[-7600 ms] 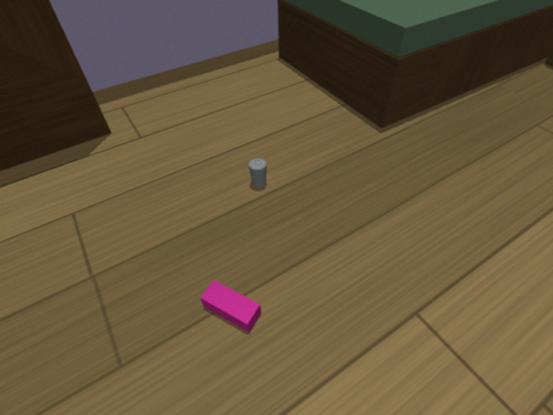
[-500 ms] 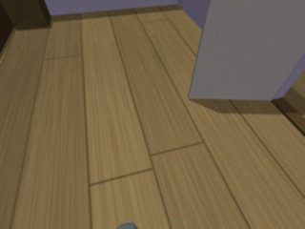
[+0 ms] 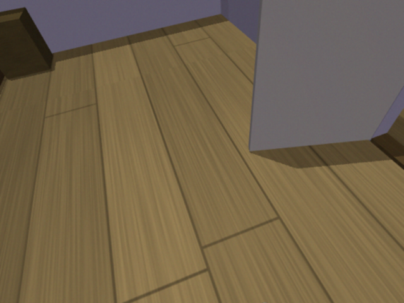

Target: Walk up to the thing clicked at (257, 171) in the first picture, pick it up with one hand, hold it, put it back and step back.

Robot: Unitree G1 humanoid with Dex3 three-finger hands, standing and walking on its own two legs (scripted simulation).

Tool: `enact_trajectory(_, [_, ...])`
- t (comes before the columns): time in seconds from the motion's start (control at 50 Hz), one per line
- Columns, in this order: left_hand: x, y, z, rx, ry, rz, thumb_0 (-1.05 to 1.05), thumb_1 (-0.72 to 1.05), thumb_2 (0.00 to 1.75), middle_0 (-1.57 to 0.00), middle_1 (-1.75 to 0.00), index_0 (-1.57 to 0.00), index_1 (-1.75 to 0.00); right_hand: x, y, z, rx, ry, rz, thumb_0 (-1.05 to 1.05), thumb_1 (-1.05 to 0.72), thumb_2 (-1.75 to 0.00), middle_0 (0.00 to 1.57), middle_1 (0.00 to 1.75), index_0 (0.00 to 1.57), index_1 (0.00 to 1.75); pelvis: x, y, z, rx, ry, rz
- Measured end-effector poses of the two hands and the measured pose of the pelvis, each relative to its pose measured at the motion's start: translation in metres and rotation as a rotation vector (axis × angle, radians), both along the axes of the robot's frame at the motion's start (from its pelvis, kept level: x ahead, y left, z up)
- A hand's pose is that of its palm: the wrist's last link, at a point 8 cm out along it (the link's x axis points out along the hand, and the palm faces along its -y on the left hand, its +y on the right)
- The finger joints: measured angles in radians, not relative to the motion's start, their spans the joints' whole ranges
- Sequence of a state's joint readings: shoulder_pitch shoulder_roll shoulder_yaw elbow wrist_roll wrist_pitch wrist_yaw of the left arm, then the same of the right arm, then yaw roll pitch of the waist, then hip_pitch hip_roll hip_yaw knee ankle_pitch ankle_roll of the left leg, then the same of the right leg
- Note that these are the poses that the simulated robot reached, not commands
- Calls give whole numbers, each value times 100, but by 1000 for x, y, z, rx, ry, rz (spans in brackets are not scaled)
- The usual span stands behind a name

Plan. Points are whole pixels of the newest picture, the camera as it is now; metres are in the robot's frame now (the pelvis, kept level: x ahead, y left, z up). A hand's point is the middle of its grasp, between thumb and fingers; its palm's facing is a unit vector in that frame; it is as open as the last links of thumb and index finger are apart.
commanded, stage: walk up
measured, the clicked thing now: out of the picture -0.20 +1.36 -0.69
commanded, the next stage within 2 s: stand in 1.56 s
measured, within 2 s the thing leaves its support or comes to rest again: neither
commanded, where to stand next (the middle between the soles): +0.33 +0.03 m, yaw +1 degrees
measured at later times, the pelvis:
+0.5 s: pelvis +0.18 +0.05 +0.01, yaw +0 degrees
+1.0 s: pelvis +0.25 +0.03 +0.00, yaw +0 degrees
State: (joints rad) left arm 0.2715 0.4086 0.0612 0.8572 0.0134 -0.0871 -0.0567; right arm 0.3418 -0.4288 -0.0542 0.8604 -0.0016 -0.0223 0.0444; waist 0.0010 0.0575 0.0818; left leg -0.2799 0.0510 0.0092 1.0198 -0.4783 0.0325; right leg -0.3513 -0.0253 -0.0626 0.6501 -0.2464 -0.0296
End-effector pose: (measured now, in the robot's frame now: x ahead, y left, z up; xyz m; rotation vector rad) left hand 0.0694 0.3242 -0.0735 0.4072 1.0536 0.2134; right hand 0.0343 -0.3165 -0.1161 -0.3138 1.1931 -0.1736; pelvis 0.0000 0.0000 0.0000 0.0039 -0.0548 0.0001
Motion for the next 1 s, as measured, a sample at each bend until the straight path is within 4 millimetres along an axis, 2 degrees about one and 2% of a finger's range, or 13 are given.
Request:
enact_trajectory(0.08, [12, -7, 9, -8, 21, 23, 0, 90, 89, -20, -30, -20, -30, 46, 5, 7, 24, -32, 20, 1, -90, -90, 20, 30, 21, 30, 28, 1, 11, -1, 4, -2])
enact_trajectory(0.18, [27, -2, 6, -22, 67, 32, 0, 90, 89, -20, -30, -20, -30, 95, 14, 19, 24, -56, 55, 1, -90, -90, 20, 30, 21, 30, 63, 6, 15, -12, 14, 1])
enact_trajectory(0.28, [51, 18, -13, -47, 95, 50, 0, 90, 89, -20, -30, -20, -30, 145, 26, 26, -15, -67, 80, 1, -90, -90, 20, 30, 21, 30, 103, 21, 8, -32, 17, 12])
enact_trajectory(0.38, [93, 38, -38, -61, 139, 46, 1, 90, 89, -20, -30, -20, -30, 187, 39, 33, -66, -133, 62, 1, -90, -90, 20, 30, 21, 30, 143, 41, -4, -11, 8, 5])
enact_trajectory(0.48, [151, 40, -34, -83, 114, 3, 1, 91, 89, -20, -30, -20, -30, 198, 47, 49, -81, -125, 21, 0, -90, -90, 20, 30, 21, 30, 174, 46, 8, -13, 4, -6])
enact_trajectory(0.56, [192, 36, -27, -89, 90, -28, 1, 91, 89, -20, -30, -20, -30, 202, 45, 51, -87, -82, 3, 0, -90, -90, 21, 30, 21, 30, 196, 45, 13, -8, 7, -13])
enact_trajectory(0.64, [227, 28, -22, -66, 74, -39, 0, 91, 89, -20, -30, -20, -30, 208, 38, 39, -78, -34, -17, 1, -90, -90, 21, 30, 21, 30, 214, 39, 11, -5, 8, -13])
enact_trajectory(0.7, [248, 19, -25, -39, 55, -38, 0, 91, 89, -20, -30, -20, -30, 219, 30, 20, -56, -9, -34, 1, -90, -90, 21, 30, 21, 30, 228, 29, 1, 4, 8, -9])
enact_trajectory(0.76, [261, 8, -28, -28, 45, -33, 0, 91, 89, -20, -30, -20, -30, 235, 27, 1, -37, 5, -47, 1, -90, -90, 20, 30, 21, 30, 234, 23, -6, -14, 6, -17])
enact_trajectory(0.82, [270, -2, -27, -39, 41, -38, 0, 91, 89, -20, -30, -20, -30, 251, 33, -7, -16, 7, -39, 1, -90, -90, 20, 30, 21, 30, 237, 23, -5, -11, 7, -15])
enact_trajectory(0.88, [277, -6, -29, -54, 34, -39, 0, 90, 89, -20, -30, -20, -30, 262, 39, -8, -4, -1, -23, 1, -90, -90, 20, 30, 21, 30, 239, 25, -5, -7, 13, -9])
enact_trajectory(1.0, [283, -6, -33, -99, 51, 2, 0, 90, 89, -20, -30, -20, -30, 266, 48, 2, -8, 22, -13, 1, -90, -90, 20, 30, 21, 30, 246, 30, 3, 0, 12, -8])
